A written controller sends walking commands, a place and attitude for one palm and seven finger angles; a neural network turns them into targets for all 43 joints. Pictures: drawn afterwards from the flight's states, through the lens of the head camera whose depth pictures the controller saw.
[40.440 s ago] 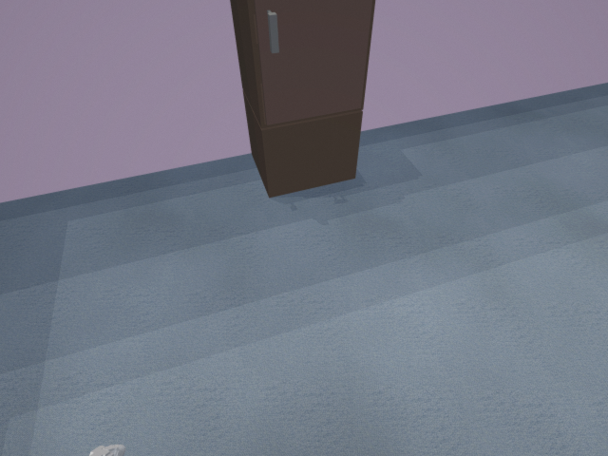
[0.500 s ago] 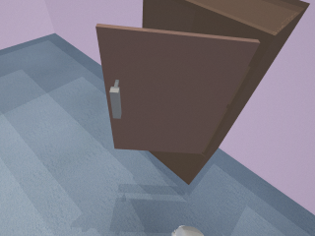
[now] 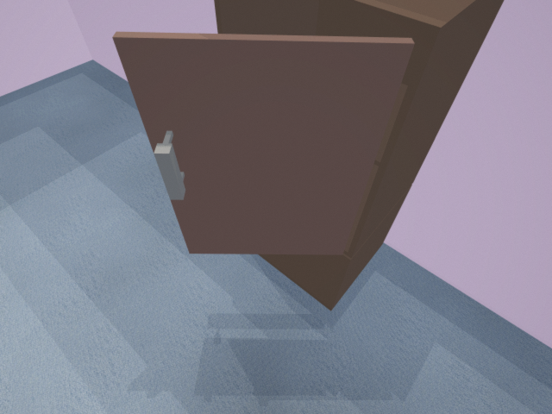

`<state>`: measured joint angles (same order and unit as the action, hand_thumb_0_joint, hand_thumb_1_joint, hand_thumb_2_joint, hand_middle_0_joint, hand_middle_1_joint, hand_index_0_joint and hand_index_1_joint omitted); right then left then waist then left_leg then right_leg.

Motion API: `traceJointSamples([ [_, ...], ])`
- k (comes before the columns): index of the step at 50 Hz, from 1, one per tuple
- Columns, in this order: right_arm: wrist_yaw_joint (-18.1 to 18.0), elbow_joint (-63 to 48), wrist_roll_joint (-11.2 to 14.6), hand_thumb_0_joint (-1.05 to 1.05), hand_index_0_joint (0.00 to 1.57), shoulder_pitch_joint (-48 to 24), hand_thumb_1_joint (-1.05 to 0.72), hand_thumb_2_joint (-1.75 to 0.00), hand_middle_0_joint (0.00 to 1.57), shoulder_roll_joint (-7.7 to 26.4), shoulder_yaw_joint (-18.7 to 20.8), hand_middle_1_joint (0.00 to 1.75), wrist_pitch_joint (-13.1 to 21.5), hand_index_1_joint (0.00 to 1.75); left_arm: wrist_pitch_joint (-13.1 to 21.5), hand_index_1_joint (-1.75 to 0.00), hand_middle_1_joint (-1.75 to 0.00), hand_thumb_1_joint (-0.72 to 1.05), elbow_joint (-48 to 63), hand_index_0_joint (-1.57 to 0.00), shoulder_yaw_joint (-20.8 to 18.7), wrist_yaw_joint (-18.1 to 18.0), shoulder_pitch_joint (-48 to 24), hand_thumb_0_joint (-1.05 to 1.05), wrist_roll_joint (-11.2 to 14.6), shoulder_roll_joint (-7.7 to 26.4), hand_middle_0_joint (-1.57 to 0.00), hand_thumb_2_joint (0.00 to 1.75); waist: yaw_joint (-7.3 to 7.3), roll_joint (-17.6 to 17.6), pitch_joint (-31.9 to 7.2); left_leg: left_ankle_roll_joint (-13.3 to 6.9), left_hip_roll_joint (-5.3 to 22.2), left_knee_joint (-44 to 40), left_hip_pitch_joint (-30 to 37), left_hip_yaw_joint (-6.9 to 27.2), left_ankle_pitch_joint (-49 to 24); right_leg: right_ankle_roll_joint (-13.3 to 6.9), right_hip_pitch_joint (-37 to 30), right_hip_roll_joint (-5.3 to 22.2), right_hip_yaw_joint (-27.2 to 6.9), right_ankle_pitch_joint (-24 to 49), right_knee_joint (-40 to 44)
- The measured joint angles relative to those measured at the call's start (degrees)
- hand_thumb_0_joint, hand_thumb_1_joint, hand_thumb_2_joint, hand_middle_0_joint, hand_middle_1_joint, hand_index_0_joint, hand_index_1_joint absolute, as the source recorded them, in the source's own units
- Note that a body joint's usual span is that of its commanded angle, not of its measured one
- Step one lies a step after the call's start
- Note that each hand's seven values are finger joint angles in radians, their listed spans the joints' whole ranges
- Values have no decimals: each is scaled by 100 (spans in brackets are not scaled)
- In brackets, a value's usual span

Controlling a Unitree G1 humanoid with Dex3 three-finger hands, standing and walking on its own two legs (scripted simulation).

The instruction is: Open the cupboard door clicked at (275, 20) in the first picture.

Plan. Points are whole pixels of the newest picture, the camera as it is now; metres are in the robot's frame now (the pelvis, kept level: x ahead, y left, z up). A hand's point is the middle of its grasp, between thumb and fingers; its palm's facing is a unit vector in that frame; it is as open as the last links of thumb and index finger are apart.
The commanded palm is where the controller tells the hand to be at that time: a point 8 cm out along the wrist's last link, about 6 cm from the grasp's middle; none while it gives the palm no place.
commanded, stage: come to a stop and stand still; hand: left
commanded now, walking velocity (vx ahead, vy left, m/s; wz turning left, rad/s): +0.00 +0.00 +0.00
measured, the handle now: (173, 165) +0.52 +0.22 +0.03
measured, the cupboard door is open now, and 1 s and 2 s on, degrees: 41 41 41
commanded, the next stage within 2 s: look again from close up in 1.52 s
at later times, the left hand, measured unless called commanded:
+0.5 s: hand out of the picture -0.07 +0.08 -0.16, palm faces +0.07 -0.98 -0.16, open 7.4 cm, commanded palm none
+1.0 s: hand out of the picture -0.08 +0.06 -0.17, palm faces +0.09 -0.99 -0.14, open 7.4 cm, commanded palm none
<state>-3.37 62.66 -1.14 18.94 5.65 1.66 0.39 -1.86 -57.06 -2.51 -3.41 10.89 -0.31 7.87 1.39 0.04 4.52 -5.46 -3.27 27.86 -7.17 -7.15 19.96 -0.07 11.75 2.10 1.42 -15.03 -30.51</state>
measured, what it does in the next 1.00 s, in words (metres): shifts its weight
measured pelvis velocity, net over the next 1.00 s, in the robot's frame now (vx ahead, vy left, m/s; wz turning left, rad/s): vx -0.05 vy -0.07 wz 0.01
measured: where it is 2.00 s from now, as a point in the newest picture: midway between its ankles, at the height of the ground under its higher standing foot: outside the picture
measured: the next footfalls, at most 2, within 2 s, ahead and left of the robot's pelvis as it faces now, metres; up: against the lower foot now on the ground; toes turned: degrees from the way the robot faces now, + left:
none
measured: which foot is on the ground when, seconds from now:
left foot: down 0.00-1.00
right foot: down 0.00-1.00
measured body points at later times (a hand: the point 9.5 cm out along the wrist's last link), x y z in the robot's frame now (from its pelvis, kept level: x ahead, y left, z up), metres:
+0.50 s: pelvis -0.04 -0.06 +0.01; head -0.04 -0.07 +0.46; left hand -0.08 +0.13 -0.15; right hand -0.07 -0.27 -0.16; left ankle -0.05 +0.05 -0.73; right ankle -0.02 -0.14 -0.73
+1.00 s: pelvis -0.05 -0.07 +0.01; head -0.06 -0.07 +0.46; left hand -0.09 +0.12 -0.15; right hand -0.13 -0.25 -0.15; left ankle -0.05 +0.05 -0.73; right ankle -0.02 -0.14 -0.73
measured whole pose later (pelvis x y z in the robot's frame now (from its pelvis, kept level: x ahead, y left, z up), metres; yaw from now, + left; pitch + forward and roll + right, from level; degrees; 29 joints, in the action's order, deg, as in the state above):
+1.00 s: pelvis -0.05 -0.07 +0.01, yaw +0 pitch -2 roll +0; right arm -2.3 67.7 -1.1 24.7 3.3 0.4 -0.1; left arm 0.9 -63.6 -0.4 -3.1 22.0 -0.3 3.8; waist 0.4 -0.4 0.3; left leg 0.3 1.9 23.4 -8.9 -5.2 12.6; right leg -4.5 11.6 -3.0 3.9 -9.4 -22.4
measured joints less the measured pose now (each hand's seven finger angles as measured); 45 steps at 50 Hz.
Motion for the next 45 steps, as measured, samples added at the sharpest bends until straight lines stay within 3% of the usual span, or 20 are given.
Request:
traceJointSamples([
  [2, 26, 36, 30, 0, 20, -141, -91, -89, 20, 46, 9, 30, -35, 30, 96, -30, -30, 93, -97, -19, 33, -16, 50, 0, 14, 0, -20, 90, 15, 68, -33, 96, 82, 89, -31, -20, 52, 74, -17, -71, -11, -206, 36],
  [5, 54, 103, 15, 0, 20, -271, -91, -89, 20, 74, -9, 30, -28, 30, 122, -30, -30, 94, -240, -20, 96, -3, 144, -1, 20, 46, -20, 90, 50, 67, -122, 155, 103, -171, 91, -30, -123, 25, -40, -105, -21, -172, 92],
  [14, 115, 418, 33, 0, 20, -310, -92, -89, 20, 190, -90, 30, -17, 30, 186, -30, -30, 94, -520, -20, 227, 16, 483, 0, 15, 39, -20, 90, -85, 93, -259, 359, 243, -671, 324, 31, -520, -180, -270, -268, 55, 179, 566],
  [22, 148, 536, 38, 0, 20, -143, -91, -89, 20, 187, -121, 30, -64, 30, 224, -30, -30, 92, -715, -19, 321, 62, 912, 0, 14, -201, -20, 90, -137, 77, -290, 485, 370, -775, 260, 115, -710, -325, -296, -393, 154, 405, 825],
  [33, 130, 585, 24, 0, 20, 233, -91, -89, 20, 11, -125, 30, -85, 30, 270, -30, -30, 91, -813, -20, 303, 57, 1274, 0, 8, -458, -20, 90, -150, 36, -352, 597, 512, -628, 53, 196, -753, -452, -213, -523, 244, 539, 919],
  [45, 109, 538, 5, 0, 20, 526, -91, -89, 20, -199, -125, 30, -69, 30, 282, -30, -30, 90, -707, -20, 228, 31, 1202, 0, 1, -443, -20, 90, -113, -11, -418, 606, 549, -464, -132, 214, -730, -471, -79, -549, 265, 572, 864],
])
